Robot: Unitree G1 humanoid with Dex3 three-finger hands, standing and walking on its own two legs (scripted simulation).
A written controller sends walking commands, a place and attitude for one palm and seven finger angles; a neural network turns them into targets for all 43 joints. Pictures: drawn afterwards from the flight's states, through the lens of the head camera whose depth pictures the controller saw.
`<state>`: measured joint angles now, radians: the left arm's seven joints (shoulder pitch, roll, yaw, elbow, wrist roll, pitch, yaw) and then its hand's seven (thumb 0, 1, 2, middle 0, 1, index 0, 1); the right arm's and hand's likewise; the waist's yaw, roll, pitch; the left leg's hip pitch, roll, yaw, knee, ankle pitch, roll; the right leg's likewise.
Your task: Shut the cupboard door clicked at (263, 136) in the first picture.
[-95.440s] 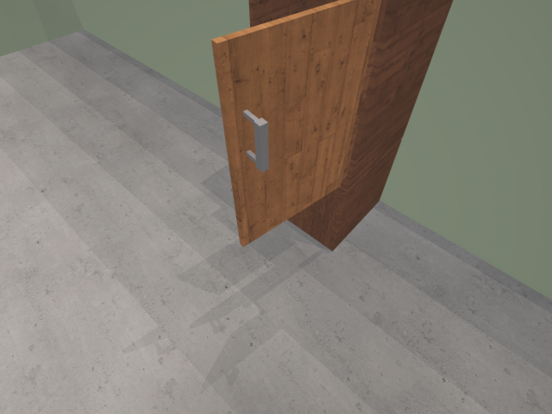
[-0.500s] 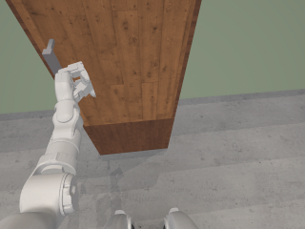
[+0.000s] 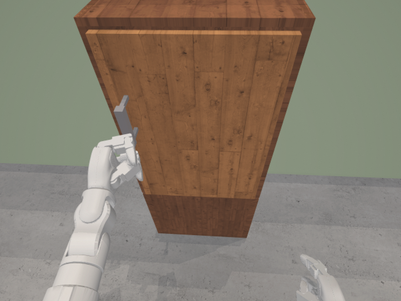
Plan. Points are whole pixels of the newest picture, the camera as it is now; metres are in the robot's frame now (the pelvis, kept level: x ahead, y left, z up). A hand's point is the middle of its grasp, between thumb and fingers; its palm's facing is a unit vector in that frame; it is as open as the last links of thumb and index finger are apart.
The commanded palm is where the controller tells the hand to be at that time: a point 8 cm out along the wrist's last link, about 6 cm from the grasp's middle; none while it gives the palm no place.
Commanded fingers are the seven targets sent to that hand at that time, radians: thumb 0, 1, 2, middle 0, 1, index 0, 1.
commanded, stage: draw the hand back to the body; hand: left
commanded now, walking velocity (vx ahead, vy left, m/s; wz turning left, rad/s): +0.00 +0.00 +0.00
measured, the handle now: (128, 122) +0.50 +0.21 +0.08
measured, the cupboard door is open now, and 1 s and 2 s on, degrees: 0 0 0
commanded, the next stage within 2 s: step back with the hand held close in 1.38 s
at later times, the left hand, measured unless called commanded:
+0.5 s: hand (73, 206) +0.24 +0.22 +0.14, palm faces +0.21 -0.95 -0.23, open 3.1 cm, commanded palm +0.20 +0.26 +0.16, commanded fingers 0.00 0.90 0.90 -0.86 -1.02 -0.86 -1.02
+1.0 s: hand out of the picture +0.18 +0.29 +0.19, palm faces +0.45 -0.80 -0.39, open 6.1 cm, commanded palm +0.13 +0.32 +0.21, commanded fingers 0.00 0.90 0.90 -0.20 -0.30 -0.20 -0.30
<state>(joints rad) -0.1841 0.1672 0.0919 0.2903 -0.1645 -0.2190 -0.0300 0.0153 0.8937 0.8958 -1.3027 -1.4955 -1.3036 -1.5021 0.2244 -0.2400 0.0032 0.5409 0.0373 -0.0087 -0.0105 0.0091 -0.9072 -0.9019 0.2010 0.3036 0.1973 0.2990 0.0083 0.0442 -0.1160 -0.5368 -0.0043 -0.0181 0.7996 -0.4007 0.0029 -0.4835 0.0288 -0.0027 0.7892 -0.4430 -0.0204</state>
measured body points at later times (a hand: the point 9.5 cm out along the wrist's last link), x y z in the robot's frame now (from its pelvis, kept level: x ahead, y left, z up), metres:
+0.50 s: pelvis -0.03 +0.01 +0.02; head -0.05 -0.01 +0.47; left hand +0.22 +0.27 +0.15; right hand +0.15 -0.21 -0.06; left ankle +0.00 +0.12 -0.71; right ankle -0.03 -0.11 -0.71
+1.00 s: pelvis -0.01 +0.02 +0.03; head -0.03 +0.00 +0.48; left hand +0.15 +0.33 +0.22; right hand +0.19 -0.19 -0.05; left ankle +0.00 +0.12 -0.71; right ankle -0.03 -0.11 -0.71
